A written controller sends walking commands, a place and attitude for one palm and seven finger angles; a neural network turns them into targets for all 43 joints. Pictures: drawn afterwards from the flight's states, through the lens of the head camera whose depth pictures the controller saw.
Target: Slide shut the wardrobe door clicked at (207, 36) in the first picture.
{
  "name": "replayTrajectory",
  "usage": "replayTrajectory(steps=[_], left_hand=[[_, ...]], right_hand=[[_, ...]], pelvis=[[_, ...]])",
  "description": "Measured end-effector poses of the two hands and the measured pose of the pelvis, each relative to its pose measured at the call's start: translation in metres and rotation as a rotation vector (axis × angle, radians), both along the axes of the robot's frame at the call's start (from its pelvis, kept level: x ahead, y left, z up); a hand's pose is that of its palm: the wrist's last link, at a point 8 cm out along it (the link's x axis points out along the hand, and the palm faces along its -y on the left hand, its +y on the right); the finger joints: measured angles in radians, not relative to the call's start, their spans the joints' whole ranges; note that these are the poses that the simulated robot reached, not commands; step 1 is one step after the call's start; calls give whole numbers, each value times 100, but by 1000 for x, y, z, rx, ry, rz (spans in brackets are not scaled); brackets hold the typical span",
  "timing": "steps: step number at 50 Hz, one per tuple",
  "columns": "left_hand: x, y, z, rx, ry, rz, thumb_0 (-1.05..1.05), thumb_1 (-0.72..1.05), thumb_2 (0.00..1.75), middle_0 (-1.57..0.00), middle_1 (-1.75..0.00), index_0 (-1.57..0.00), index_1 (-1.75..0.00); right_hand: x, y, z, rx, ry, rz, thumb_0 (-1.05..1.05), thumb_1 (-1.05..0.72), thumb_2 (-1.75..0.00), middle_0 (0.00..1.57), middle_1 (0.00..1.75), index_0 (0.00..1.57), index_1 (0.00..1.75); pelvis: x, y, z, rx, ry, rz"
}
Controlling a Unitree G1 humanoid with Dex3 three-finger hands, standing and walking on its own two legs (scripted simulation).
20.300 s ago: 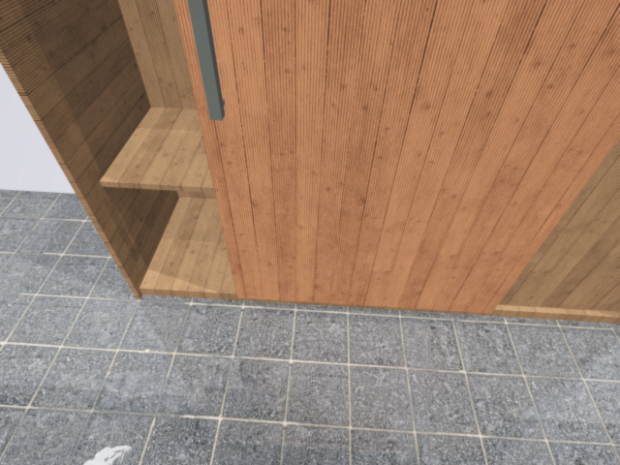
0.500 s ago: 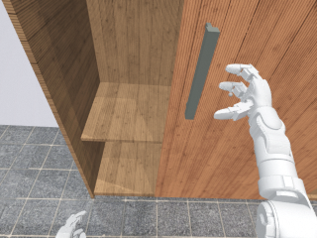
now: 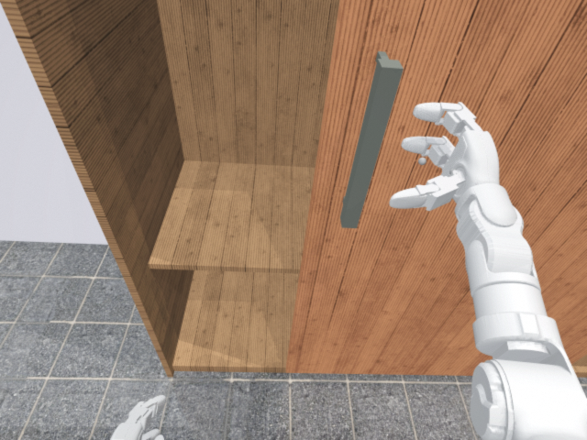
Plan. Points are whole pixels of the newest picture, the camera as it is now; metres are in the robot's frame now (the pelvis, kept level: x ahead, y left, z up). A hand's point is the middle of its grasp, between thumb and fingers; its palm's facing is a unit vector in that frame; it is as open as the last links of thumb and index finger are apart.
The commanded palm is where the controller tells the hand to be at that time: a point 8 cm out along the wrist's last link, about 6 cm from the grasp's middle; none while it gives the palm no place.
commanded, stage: move the hooked fingers beside the handle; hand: right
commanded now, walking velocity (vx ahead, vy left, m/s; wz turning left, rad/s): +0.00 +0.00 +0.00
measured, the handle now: (363, 149) +0.48 -0.06 +0.19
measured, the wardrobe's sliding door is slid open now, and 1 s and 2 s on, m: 0.38 0.38 0.38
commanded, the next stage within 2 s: feel for the door with the fingertips in 1.72 s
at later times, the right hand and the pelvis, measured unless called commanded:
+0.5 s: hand (414, 183) +0.41 -0.13 +0.18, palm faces -0.06 +1.00 +0.00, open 14.0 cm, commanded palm +0.39 -0.17 +0.19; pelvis -0.01 +0.01 +0.00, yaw -1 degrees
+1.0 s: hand (413, 174) +0.42 -0.12 +0.20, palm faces -0.07 +1.00 +0.00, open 14.0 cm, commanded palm +0.40 -0.18 +0.19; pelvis +0.00 +0.00 +0.00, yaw +0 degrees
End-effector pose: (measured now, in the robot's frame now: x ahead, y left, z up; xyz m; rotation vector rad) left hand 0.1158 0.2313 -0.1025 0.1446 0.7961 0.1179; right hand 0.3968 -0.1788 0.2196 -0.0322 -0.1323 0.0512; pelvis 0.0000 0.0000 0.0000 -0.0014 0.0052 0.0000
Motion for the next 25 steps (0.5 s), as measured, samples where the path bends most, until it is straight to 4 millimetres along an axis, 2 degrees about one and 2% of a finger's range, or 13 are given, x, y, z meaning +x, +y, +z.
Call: replayTrajectory(steps=[2, 5, 8, 10, 14, 16, 18, 20, 25], left_hand=[[0, 2, -1, 0, 10, -2, 1, 90, 90, -20, -30, -20, -30], [2, 5, -2, 2, 12, -4, 1, 90, 90, -20, -30, -20, -30], [5, 7, 0, 6, -4, 0, 1, 90, 90, -20, -30, -20, -30], [8, 7, 3, 10, -24, 3, 1, 90, 90, -20, -30, -20, -30], [13, 7, 9, 15, -56, -2, 1, 90, 90, -20, -30, -20, -30], [15, 6, 10, 16, -59, -5, 1, 90, 90, -20, -30, -20, -30], [15, 7, 10, 14, -55, -7, 1, 90, 90, -20, -30, -20, -30], [15, 8, 8, 10, -48, -8, 1, 90, 90, -20, -30, -20, -30], [8, 11, 3, 11, -23, -8, 1, 90, 90, -20, -30, -20, -30]], right_hand=[[0, 2, -6, 1, 49, 14, -1, 50, -30, 30, 120, 30, 120], [-1, 9, -26, 14, 134, 25, -1, 50, -30, 30, 120, 30, 120], [-5, 13, -41, 35, 154, 13, -1, 50, -30, 30, 120, 30, 120], [-8, 13, -39, 32, 114, -3, -1, 50, -30, 30, 120, 30, 120], [-9, 8, -12, 11, -9, -26, -1, 50, -30, 30, 120, 30, 120], [-5, 2, 1, 3, -22, -31, -1, 50, -30, 30, 120, 30, 120], [0, -3, 5, -3, 13, -31, -1, 50, -30, 30, 120, 30, 120], [3, -6, 0, -5, 77, -25, -1, 50, -30, 30, 120, 30, 120], [-1, -1, -34, 27, 175, 5, -1, 50, -30, 30, 120, 30, 120]], pelvis=[[0, 0, 0, 1, 2, -5], [-2, 0, 0, 0, 7, -8], [-4, 1, 0, -2, 9, 1], [-5, 3, 0, -4, 4, 7], [-5, 6, 0, -3, -8, 6], [-5, 7, 0, -2, -10, 2], [-5, 8, 0, -1, -7, -5], [-6, 8, 0, 0, 2, -8], [-8, 6, 0, -2, 17, -9]])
